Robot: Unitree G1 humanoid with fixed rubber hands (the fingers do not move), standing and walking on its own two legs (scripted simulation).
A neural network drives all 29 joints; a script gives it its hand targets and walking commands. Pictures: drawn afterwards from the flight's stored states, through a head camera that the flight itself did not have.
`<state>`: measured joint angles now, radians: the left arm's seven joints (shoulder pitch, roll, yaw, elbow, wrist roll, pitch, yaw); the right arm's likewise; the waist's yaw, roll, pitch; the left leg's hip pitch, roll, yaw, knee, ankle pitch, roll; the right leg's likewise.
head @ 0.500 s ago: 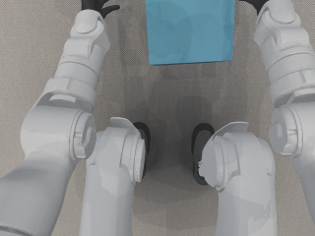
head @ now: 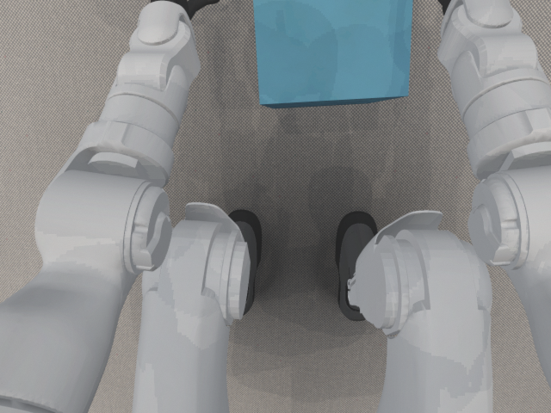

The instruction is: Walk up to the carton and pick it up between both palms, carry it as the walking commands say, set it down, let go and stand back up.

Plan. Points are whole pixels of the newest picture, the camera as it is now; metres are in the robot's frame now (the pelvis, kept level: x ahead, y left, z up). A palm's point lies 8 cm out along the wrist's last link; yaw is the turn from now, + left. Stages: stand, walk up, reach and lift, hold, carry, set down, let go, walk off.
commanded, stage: reach and lift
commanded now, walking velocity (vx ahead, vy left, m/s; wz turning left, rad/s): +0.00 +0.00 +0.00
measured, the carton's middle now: (324, 17) +0.54 -0.03 -0.26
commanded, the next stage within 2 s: none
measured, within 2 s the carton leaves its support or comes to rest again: leaves its support in 0.92 s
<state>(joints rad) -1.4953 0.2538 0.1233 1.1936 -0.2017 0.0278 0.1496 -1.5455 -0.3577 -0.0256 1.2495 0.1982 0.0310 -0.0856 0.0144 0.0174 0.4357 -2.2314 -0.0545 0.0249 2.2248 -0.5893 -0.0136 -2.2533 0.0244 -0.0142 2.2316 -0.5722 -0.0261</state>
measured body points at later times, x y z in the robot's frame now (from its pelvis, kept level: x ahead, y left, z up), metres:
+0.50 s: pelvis +0.01 +0.00 +0.00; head +0.38 -0.02 +0.24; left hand +0.56 +0.12 -0.19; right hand +0.57 -0.14 -0.19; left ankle +0.11 +0.11 -0.33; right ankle +0.11 -0.11 -0.33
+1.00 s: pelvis +0.02 +0.00 +0.00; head +0.38 -0.02 +0.26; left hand +0.55 +0.12 -0.18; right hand +0.56 -0.14 -0.19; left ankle +0.11 +0.12 -0.33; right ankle +0.11 -0.11 -0.33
